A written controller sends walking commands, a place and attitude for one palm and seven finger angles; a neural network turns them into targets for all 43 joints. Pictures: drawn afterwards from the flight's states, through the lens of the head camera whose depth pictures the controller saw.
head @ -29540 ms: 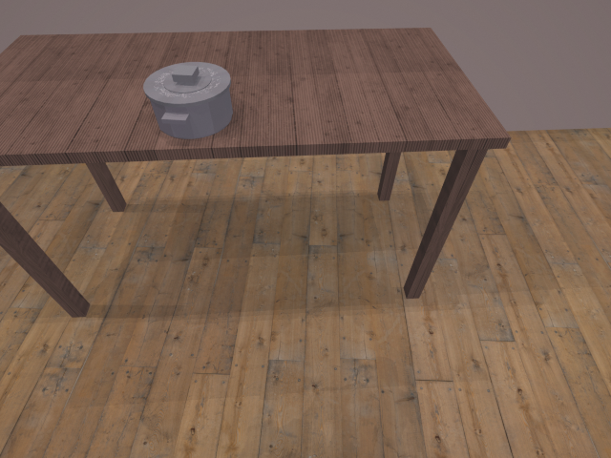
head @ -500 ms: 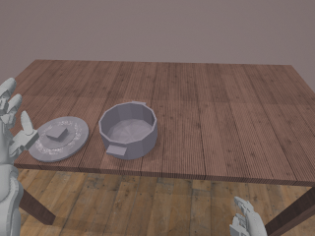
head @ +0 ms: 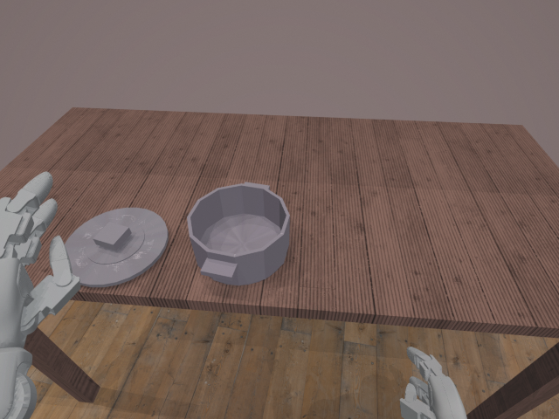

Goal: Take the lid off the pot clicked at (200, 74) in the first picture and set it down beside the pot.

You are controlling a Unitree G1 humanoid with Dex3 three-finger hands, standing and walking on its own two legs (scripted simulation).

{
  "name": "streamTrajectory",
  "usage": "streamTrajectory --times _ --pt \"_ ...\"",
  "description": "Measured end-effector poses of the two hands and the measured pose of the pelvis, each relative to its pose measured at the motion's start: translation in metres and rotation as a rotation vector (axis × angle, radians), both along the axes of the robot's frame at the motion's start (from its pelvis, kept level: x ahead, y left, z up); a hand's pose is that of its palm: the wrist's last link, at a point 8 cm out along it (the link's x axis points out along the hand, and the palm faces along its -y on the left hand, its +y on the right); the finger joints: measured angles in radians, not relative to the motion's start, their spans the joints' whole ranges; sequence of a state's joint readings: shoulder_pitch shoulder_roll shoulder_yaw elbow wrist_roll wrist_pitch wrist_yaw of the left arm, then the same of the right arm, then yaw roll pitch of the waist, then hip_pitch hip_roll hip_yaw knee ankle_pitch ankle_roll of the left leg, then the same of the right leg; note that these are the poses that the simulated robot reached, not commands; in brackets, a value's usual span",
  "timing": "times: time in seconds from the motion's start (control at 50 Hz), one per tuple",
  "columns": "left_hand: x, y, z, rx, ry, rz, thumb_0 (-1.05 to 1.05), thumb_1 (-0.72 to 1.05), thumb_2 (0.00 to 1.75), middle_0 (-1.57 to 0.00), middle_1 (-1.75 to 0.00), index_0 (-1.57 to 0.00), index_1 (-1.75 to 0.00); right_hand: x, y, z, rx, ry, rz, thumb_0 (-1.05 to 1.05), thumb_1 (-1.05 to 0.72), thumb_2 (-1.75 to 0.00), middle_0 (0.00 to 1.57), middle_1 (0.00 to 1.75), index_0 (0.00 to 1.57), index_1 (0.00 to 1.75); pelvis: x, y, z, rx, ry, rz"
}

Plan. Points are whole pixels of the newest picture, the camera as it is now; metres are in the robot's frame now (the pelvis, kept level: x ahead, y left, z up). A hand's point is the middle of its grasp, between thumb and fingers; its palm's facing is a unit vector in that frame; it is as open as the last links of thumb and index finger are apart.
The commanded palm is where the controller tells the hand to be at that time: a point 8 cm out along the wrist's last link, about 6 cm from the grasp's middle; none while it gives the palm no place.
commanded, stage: draw the hand back to the body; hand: left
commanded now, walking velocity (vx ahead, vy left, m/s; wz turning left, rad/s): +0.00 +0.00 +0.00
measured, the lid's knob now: (112, 235) +0.39 +0.37 +0.01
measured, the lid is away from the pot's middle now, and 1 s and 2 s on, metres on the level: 0.24 0.24 0.24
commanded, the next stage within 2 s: step back with the hand held close in 0.12 s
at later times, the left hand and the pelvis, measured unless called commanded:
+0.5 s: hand (81, 292) +0.19 +0.24 +0.17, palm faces +0.30 -0.85 -0.43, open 7.4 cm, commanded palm +0.12 +0.29 +0.20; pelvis -0.01 +0.01 +0.00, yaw -1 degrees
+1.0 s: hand (5, 349) +0.12 +0.27 +0.18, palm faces +0.37 -0.83 -0.41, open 7.4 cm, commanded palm +0.05 +0.32 +0.20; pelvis -0.08 +0.04 -0.02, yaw +0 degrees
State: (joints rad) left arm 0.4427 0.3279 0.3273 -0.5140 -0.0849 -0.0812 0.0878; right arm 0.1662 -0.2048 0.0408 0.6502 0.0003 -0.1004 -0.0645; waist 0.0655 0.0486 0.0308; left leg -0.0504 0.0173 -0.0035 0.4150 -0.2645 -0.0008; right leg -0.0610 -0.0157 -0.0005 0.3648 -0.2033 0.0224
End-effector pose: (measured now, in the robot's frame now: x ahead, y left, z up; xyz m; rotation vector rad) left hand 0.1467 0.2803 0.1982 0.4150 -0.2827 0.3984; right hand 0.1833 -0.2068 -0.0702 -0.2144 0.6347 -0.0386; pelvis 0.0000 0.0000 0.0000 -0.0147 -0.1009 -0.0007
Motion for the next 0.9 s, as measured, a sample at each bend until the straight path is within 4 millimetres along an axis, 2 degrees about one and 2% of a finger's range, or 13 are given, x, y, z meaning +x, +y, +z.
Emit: streamTrajectory --times 0.24,0.32,0.36,0.46,0.54,0.64,0.76,0.9 --pt "-0.003 -0.001 -0.001 0.000 0.002 0.013 0.02 0.89 0.90 -0.21 -0.30 -0.21 -0.30 0.005 0.003 0.001 -0.005 -0.006 0.014 0.02 -0.91 -0.90 0.20 0.30 0.20 0.30 0.002 -0.001 0.000 -0.002 0.000 0.004" --pt "0.001 0.006 0.016 0.083 -0.057 0.007 0.02 0.88 0.90 -0.21 -0.30 -0.22 -0.30 0.004 0.000 0.002 -0.006 0.013 0.010 0.02 -0.91 -0.90 0.20 0.30 0.20 0.30 0.000 -0.002 -0.001 -0.009 0.029 0.005" --pt "0.005 0.009 0.017 0.108 -0.065 -0.003 0.02 0.89 0.90 -0.21 -0.30 -0.21 -0.30 0.000 -0.004 0.003 -0.011 0.031 -0.006 0.02 -0.91 -0.90 0.20 0.30 0.20 0.30 -0.003 0.000 -0.001 -0.011 0.050 0.002" --pt "0.008 0.006 -0.005 0.090 0.034 -0.084 0.02 0.89 0.90 -0.20 -0.30 -0.21 -0.30 -0.015 -0.017 0.004 -0.038 0.068 -0.079 0.02 -0.91 -0.90 0.20 0.30 0.20 0.30 -0.010 0.009 -0.002 -0.008 0.086 -0.010" --pt "0.000 0.007 -0.021 0.083 0.104 -0.138 0.02 0.89 0.90 -0.21 -0.30 -0.21 -0.30 -0.033 -0.022 0.007 -0.068 0.089 -0.131 0.02 -0.91 -0.90 0.20 0.30 0.20 0.30 -0.018 0.016 -0.005 -0.004 0.098 -0.012" --pt "-0.019 0.014 -0.014 0.126 0.068 -0.139 0.02 0.88 0.90 -0.21 -0.30 -0.22 -0.30 -0.053 -0.016 0.006 -0.079 0.086 -0.137 0.02 -0.91 -0.90 0.20 0.30 0.20 0.30 -0.032 0.020 -0.010 0.009 0.098 -0.012" --pt "-0.040 0.015 -0.001 0.141 -0.050 -0.083 0.02 0.88 0.90 -0.21 -0.30 -0.22 -0.30 -0.069 -0.003 -0.008 -0.033 0.065 -0.101 0.02 -0.91 -0.90 0.20 0.30 0.20 0.30 -0.048 0.018 -0.017 -0.003 0.098 -0.009" --pt "-0.056 0.017 -0.008 0.099 -0.090 -0.120 0.02 0.88 0.90 -0.21 -0.30 -0.22 -0.30 -0.097 0.004 -0.015 -0.046 0.095 -0.119 0.02 -0.91 -0.90 0.20 0.30 0.20 0.30 -0.068 0.028 -0.021 -0.031 0.100 0.009"
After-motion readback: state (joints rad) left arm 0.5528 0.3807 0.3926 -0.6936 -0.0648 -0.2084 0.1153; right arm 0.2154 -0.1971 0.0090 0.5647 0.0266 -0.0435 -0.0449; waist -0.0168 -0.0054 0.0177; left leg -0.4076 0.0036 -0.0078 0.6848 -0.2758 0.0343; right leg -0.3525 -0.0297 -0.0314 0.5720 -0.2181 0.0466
